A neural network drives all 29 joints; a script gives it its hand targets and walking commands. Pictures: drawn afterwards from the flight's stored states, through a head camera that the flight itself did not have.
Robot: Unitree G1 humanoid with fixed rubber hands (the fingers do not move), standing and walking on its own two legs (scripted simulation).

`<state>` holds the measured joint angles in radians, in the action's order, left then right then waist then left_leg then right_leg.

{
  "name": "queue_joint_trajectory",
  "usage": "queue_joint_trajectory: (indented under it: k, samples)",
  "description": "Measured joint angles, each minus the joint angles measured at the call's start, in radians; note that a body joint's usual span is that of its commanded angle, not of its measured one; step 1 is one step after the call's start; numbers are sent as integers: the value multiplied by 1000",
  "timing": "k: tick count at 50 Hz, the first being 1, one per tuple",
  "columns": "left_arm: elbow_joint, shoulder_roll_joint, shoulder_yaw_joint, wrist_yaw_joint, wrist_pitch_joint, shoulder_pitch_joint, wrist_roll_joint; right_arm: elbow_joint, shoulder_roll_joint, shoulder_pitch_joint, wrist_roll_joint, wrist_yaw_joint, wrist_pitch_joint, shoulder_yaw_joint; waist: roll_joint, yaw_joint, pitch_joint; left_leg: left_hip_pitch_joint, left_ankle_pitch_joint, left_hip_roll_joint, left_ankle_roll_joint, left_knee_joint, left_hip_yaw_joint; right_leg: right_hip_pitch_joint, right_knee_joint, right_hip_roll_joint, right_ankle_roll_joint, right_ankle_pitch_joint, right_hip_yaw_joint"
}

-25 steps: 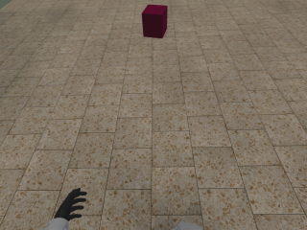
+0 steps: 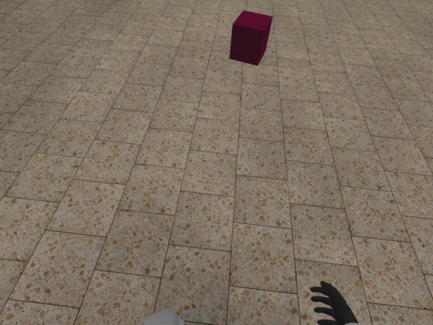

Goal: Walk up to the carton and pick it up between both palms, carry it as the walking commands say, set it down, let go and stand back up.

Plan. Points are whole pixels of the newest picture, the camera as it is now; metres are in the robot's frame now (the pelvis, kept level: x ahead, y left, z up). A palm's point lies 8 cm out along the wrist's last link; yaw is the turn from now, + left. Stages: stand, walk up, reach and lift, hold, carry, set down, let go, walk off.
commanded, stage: walk up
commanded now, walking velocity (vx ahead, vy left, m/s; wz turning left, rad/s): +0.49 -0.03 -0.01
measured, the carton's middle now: (250, 38) +2.30 -0.24 -0.61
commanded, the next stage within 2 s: none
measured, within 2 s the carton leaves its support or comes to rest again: neither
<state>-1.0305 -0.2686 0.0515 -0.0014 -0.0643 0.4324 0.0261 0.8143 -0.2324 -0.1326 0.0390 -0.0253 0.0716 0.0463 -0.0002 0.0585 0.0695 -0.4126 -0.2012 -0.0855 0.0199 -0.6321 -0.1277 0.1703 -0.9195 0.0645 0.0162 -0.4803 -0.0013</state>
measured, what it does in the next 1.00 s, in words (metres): walks ahead: right foot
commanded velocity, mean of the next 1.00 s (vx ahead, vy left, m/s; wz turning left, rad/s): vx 0.50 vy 0.04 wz -0.02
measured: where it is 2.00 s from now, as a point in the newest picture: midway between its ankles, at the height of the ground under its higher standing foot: (235, 191)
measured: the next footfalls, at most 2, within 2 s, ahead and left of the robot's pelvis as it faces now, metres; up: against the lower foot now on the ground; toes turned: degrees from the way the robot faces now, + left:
right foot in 0.46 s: +0.36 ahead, -0.18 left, +0.00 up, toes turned -9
left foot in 1.24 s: +0.65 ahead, +0.07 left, +0.00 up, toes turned +7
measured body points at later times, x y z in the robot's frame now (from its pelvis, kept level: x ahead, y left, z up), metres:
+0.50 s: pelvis +0.21 -0.08 +0.00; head +0.23 -0.11 +0.45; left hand +0.39 +0.15 -0.10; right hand +0.12 -0.31 -0.16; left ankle +0.08 +0.10 -0.70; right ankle +0.33 -0.18 -0.72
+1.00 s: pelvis +0.39 -0.11 +0.03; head +0.38 -0.15 +0.48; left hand +0.28 +0.11 -0.10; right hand +0.52 -0.33 -0.12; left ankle +0.53 +0.06 -0.65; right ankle +0.32 -0.18 -0.72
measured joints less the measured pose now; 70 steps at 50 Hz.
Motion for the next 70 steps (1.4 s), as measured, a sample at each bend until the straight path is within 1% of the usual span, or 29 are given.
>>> queue_joint_trajectory:
  k: [1, 3, 5, 7, 11, 15, 18, 20, 22, 23, 24, 25, 26, 28, 31, 35, 42, 47, 53, 55, 58, 60, 61, 62, 63, 64, 65, 67, 70]
  samples:
    - [7, -4, 4, -3, 2, -28, -4, 20, 4, -36, 2, 2, -2, -2, -5, -10, -2, 23, -20, 3, 2, 9, 3, 61, -109, -10, -9, 27, -9]
    - [26, -9, 8, -8, 3, -86, -9, 59, 13, -103, -1, 3, -5, -5, -15, -32, -6, 84, -22, 10, -4, 62, 8, 163, -211, -4, -23, 106, 6]
    - [40, -6, 10, -16, 12, -135, -7, 85, 23, -156, -12, 4, 3, -7, -24, -52, -10, 148, -18, 14, -5, 124, 5, 244, -213, 9, -26, 177, 14]
    - [53, -2, 11, -26, 26, -175, -2, 108, 35, -202, -19, 6, 15, -10, -29, -72, -15, 199, -18, 10, -9, 171, 4, 313, -188, 8, -16, 224, 12]
    - [78, 11, 8, -52, 59, -241, 7, 149, 59, -287, -19, 20, 18, -7, -34, -100, -19, 289, -30, -2, -27, 239, 0, 404, -86, 22, 8, 336, 23]
    - [90, 25, -5, -72, 62, -292, 11, 174, 70, -349, -20, 27, 12, -2, -34, -126, -25, 370, -48, -11, -51, 295, -9, 414, 101, 41, 28, 423, 53]
    - [95, 38, -15, -71, 59, -330, 6, 191, 66, -372, -19, 22, 4, 1, -24, -144, -30, 419, -76, -17, -73, 313, -14, 370, 265, 46, 42, 428, 83]
    - [103, 44, -17, -67, 53, -350, 9, 199, 61, -382, -20, 19, 0, 4, -13, -153, -33, 444, -107, -22, -90, 306, -17, 326, 335, 40, 37, 399, 98]
    - [113, 42, -18, -61, 41, -363, 15, 202, 55, -392, -20, 16, -7, 9, -7, -156, -42, 461, -149, -28, -110, 283, -20, 273, 385, 30, 18, 361, 110]
    - [117, 40, -16, -55, 29, -368, 18, 203, 50, -393, -17, 15, -11, 11, 0, -153, -42, 454, -183, -37, -114, 240, -18, 245, 412, 20, -2, 376, 116]
    - [115, 45, -13, -46, 15, -376, 22, 207, 40, -377, -17, 14, -16, 13, 26, -146, -24, 430, -232, -63, -99, 146, -6, 242, 390, 1, -34, 395, 129]
    - [117, 46, -14, -40, 2, -376, 23, 209, 35, -354, -22, 14, -19, 14, 38, -140, -3, 378, -264, -65, -76, -1, 23, 241, 352, -5, -58, 372, 138]
    - [115, 42, -17, -35, -6, -364, 19, 211, 29, -326, -22, 15, -21, 18, 36, -129, 9, 315, -277, -38, -58, -159, 60, 234, 331, -1, -72, 342, 136]
    - [94, 33, -17, -24, -11, -315, 9, 201, 8, -276, -21, 12, -24, 30, 39, -104, 18, 194, -231, 8, -30, -398, 93, 192, 352, 8, -78, 312, 130]
    - [50, 15, -5, -12, -9, -229, -7, 179, -26, -208, -12, 1, -34, 36, 48, -65, 14, 66, -91, 9, -19, -493, 86, 105, 440, 6, -77, 321, 133]
    - [6, 9, -3, -7, -24, -114, -11, 164, -51, -132, -9, -12, -60, 33, 52, -24, -12, -67, 24, -5, -31, -493, 96, 19, 524, -3, -87, 319, 135]
    - [-36, 70, -30, -4, -34, 45, -10, 161, -38, -56, -9, -32, -86, 17, 48, 6, -57, -186, 178, -10, -55, -410, 106, -93, 598, -19, -84, 281, 137]
    - [-37, 117, -45, 5, -34, 98, -13, 155, -13, -22, -16, -39, -89, 4, 53, 22, -70, -199, 232, -25, -68, -274, 67, -161, 648, -33, -76, 255, 145]
    - [-33, 138, -40, 18, -30, 130, -10, 131, 16, 45, -27, -36, -74, -7, 48, 46, -61, -148, 189, -18, -63, -85, 12, -227, 687, -33, -50, 211, 148]
    - [-48, 138, -36, 24, -30, 137, -7, 117, 18, 76, -28, -33, -71, -1, 45, 53, -52, -137, 166, -9, -62, -61, 4, -250, 696, -27, -34, 191, 149]
    - [-66, 127, -26, 28, -25, 150, -5, 96, 17, 117, -21, -24, -62, 3, 36, 64, -40, -107, 107, 6, -45, -3, -9, -283, 700, -10, -4, 152, 146]
    - [-81, 114, -21, 28, -22, 155, -4, 72, 19, 135, -16, -21, -49, 2, 19, 60, -27, -59, 57, 34, -16, 76, -18, -293, 660, 16, 22, 104, 147]
    - [-88, 111, -19, 27, -18, 159, -6, 60, 18, 136, -9, -18, -37, 3, 18, 54, -22, -21, 48, 42, 0, 120, -17, -276, 588, 28, 29, 64, 143]
    - [-95, 111, -19, 25, -13, 160, -6, 45, 15, 128, -2, -11, -22, 5, 28, 39, -19, -1, 94, 35, 9, 136, -9, -230, 452, 31, 23, 16, 136]
    - [-99, 106, -16, 22, -6, 138, -4, 38, 16, 110, 0, -3, -6, 8, 24, 25, -5, -13, 98, 37, 15, 84, -8, -163, 274, 33, 8, -14, 106]
    - [-92, 97, -11, 17, -1, 109, -8, 46, 18, 81, 1, 2, 2, 7, 17, 20, 7, -11, 64, 37, 20, 45, -9, -90, 104, 23, -6, -21, 59]
    - [-80, 86, -3, 11, 3, 80, -13, 66, 21, 45, -1, 7, 3, 6, 9, 13, 11, 6, 29, 37, 23, 35, -8, -20, -29, 10, -12, 8, 26]
    - [-47, 62, 9, 1, 3, 17, -16, 109, 29, -28, -8, 12, -5, 6, -9, -9, 16, 59, -3, 38, 22, 66, -2, 103, -189, 5, -13, 99, 11]
    - [-11, 35, 20, -16, 16, -72, -8, 158, 35, -126, -22, 18, -7, 5, -25, -50, 14, 146, -1, 34, 14, 141, 8, 240, -225, 28, -1, 210, 17]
